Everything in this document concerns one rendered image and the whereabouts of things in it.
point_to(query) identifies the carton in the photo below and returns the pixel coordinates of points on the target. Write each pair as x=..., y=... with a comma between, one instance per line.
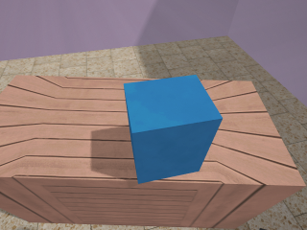
x=172, y=123

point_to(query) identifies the pedestal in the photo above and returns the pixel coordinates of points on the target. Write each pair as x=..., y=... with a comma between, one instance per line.
x=66, y=157

